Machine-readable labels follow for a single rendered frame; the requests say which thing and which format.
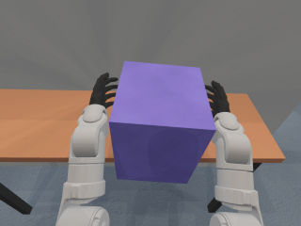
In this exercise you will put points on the left robot upper arm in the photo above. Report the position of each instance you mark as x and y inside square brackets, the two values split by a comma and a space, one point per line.
[79, 215]

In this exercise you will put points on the table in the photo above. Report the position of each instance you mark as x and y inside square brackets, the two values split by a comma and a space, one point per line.
[36, 125]

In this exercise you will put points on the left robot hand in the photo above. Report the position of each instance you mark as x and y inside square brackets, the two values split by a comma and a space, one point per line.
[98, 96]

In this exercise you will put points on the right robot upper arm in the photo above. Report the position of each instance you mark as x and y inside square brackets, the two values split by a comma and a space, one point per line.
[233, 219]

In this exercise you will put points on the robot right forearm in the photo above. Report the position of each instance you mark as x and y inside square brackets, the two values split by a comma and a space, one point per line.
[234, 163]

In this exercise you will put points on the robot left forearm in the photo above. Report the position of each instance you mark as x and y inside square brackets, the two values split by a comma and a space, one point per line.
[85, 181]

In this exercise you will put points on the carton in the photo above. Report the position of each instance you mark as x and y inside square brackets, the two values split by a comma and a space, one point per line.
[161, 122]

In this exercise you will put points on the right robot hand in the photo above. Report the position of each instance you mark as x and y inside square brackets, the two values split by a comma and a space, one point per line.
[219, 98]

